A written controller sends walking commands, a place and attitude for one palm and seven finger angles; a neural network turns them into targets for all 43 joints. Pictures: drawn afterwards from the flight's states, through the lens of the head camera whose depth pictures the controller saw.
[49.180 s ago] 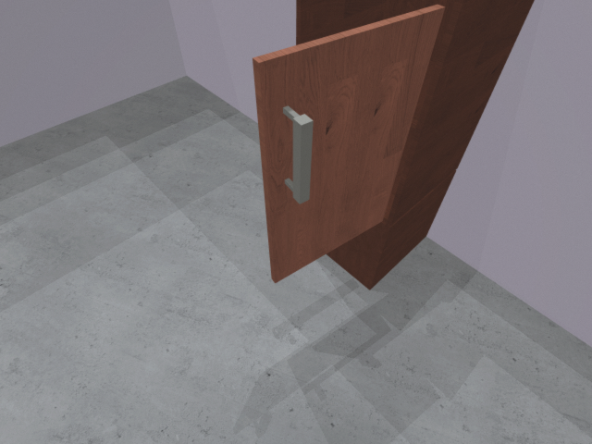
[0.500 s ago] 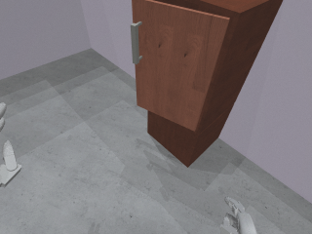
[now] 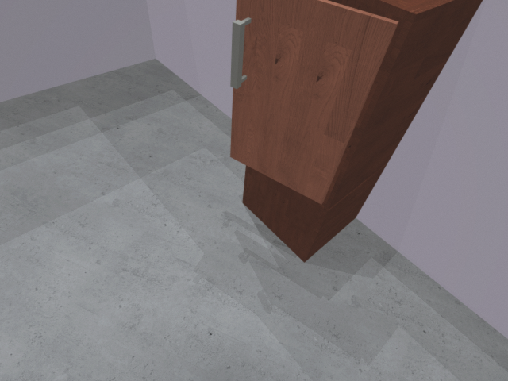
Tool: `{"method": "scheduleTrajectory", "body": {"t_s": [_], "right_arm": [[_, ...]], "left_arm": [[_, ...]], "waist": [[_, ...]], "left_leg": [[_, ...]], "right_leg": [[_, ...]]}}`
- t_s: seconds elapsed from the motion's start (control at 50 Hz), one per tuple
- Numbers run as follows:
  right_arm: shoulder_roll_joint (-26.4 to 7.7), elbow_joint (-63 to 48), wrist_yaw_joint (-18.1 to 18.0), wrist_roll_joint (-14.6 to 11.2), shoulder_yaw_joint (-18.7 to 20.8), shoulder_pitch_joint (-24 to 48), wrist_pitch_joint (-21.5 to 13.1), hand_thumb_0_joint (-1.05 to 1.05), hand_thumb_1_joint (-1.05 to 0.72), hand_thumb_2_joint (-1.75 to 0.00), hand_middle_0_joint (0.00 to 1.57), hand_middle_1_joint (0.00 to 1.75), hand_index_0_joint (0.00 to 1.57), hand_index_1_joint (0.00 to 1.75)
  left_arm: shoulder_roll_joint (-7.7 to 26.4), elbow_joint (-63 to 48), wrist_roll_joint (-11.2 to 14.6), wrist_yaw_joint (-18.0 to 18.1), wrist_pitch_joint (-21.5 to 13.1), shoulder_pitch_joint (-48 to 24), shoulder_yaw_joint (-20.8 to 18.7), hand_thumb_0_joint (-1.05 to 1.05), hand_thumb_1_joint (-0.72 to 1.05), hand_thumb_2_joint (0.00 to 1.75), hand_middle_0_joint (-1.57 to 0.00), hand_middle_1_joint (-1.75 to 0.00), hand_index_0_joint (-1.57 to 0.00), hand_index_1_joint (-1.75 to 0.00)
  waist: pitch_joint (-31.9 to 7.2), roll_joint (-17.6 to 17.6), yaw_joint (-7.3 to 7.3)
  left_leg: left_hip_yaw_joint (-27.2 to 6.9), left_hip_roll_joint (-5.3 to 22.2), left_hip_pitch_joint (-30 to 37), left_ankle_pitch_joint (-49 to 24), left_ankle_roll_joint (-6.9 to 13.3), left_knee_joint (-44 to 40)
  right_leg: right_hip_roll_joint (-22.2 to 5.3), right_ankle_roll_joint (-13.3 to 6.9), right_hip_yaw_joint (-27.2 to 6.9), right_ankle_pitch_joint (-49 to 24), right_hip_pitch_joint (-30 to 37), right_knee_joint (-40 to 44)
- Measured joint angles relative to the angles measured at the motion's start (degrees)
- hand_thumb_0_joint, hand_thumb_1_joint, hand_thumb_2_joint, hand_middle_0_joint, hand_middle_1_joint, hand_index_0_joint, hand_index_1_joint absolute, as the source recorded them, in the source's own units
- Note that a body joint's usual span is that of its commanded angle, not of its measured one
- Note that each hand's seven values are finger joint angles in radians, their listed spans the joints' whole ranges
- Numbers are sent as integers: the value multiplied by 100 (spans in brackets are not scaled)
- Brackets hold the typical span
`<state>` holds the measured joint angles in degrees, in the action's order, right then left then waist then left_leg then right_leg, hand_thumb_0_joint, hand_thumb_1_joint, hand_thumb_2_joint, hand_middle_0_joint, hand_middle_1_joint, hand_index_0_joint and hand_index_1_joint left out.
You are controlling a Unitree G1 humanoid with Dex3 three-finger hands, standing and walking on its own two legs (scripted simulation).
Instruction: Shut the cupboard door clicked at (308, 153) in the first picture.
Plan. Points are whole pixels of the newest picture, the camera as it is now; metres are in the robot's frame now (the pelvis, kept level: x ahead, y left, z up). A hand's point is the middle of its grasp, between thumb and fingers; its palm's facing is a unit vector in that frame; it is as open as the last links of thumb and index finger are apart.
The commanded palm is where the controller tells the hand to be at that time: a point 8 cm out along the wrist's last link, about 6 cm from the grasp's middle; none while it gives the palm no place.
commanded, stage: let the arm hang, fingers relaxed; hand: left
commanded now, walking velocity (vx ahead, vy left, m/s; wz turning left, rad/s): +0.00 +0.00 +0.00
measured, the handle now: (241, 54) +0.88 +0.08 +0.08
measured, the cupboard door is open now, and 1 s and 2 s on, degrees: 16 16 16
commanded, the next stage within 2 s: look to check the result in 0.72 s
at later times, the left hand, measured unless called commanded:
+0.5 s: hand out of the picture -0.05 +0.16 -0.17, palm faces +0.03 -0.98 -0.18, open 7.4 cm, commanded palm none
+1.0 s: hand out of the picture -0.01 +0.16 -0.17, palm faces +0.02 -0.98 -0.18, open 7.4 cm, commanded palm none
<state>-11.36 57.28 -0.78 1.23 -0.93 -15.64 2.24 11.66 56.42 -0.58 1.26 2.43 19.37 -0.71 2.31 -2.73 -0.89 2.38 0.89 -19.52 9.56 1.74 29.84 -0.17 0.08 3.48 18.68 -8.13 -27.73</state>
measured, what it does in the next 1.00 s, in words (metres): stands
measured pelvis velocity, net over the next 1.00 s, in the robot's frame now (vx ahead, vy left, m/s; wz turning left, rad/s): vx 0.02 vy -0.01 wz -0.02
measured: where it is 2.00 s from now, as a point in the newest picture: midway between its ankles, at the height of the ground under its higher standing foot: outside the picture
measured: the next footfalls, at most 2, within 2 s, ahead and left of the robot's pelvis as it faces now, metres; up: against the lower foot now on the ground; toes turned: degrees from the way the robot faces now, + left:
none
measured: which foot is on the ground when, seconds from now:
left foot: down 0.00-1.00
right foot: down 0.00-1.00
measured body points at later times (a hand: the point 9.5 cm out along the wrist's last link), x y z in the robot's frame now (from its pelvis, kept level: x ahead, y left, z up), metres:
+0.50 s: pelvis +0.00 +0.00 +0.00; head -0.01 +0.00 +0.45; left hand -0.05 +0.22 -0.16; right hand -0.02 -0.21 -0.16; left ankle +0.07 +0.10 -0.73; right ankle -0.04 -0.12 -0.73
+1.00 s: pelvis +0.02 -0.01 +0.01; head +0.02 -0.01 +0.46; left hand -0.01 +0.21 -0.16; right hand -0.01 -0.23 -0.16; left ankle +0.07 +0.10 -0.73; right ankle -0.04 -0.12 -0.73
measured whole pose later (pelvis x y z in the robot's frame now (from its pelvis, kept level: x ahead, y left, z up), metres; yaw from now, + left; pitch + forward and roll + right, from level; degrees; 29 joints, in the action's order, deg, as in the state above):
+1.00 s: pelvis +0.02 -0.01 +0.01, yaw -1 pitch -2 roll +0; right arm -7.3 65.1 -2.2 0.6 0.3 -16.9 1.0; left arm 8.1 65.6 -0.5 2.3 -0.3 19.2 -0.8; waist 2.2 -0.1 -1.1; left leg 3.2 1.1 -14.9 8.9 0.8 25.4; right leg 0.1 -0.6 2.5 17.9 -4.2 -23.6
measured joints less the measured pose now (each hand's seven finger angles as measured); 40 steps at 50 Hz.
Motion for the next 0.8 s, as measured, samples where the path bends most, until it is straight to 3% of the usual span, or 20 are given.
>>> {"method": "scheduleTrajectory", "body": {"t_s": [0.1, 0.28, 0.56, 0.8], "right_arm": [[173, 440, -68, -45, 53, -234, 23, 1, -91, -89, 20, 30, 20, 30], [347, 711, -98, -73, 130, -280, -15, 1, -91, -89, 20, 30, 20, 30], [384, 698, -109, -52, 187, -187, -64, 1, -91, -89, 20, 30, 20, 30], [397, 752, -135, -55, 149, -249, -127, 1, -91, -89, 20, 30, 19, 30]], "left_arm": [[-17, 672, 0, -11, -56, 373, 9, 0, 96, 90, -20, -30, -20, -30], [-203, 1107, -21, 49, -129, 664, 14, 0, 92, 90, -20, -29, -20, -30], [-507, 884, -40, 73, -244, 211, 26, 0, 91, 90, -19, -29, -20, -30], [-466, 847, -3, 77, -294, -43, 9, 0, 91, 90, -20, -29, -20, -30]], "waist": [[53, 142, 78], [-40, 387, 67], [-293, 294, 17], [-127, 233, -42]], "left_leg": [[39, -30, 151, -143, 34, -281], [158, -111, 299, -293, 80, -560], [166, -73, 313, -257, 10, -521], [98, 1, 383, -153, -71, -464]], "right_leg": [[-23, 23, -33, -165, 133, 280], [-117, 55, -136, -197, 119, 279], [-86, 13, -154, -102, 75, 132], [0, -54, -101, -88, 252, 281]]}}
